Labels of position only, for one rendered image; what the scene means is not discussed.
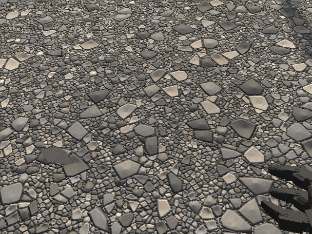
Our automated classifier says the robot right hand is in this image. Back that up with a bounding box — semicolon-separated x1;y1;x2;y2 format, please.
260;164;312;234

